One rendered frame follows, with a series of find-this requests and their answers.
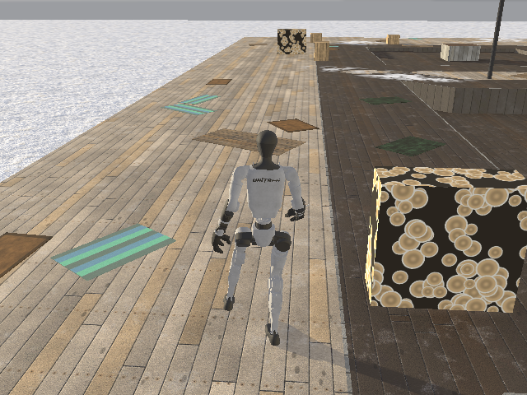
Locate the right robot upper arm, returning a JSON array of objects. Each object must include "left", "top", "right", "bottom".
[{"left": 283, "top": 166, "right": 304, "bottom": 210}]

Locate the left robot forearm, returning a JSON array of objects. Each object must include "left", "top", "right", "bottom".
[{"left": 214, "top": 199, "right": 234, "bottom": 236}]

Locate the robot left hand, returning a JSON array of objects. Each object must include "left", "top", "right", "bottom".
[{"left": 212, "top": 232, "right": 231, "bottom": 253}]

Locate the left robot foot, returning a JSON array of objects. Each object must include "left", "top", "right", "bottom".
[{"left": 223, "top": 294, "right": 235, "bottom": 311}]

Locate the left robot upper arm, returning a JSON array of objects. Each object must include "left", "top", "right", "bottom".
[{"left": 226, "top": 165, "right": 249, "bottom": 212}]

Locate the right robot forearm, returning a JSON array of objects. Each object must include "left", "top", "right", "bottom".
[{"left": 294, "top": 197, "right": 305, "bottom": 216}]

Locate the humanoid robot torso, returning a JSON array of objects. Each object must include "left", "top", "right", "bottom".
[{"left": 246, "top": 162, "right": 285, "bottom": 247}]

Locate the robot right hand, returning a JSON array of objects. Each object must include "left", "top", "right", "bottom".
[{"left": 285, "top": 208, "right": 304, "bottom": 221}]

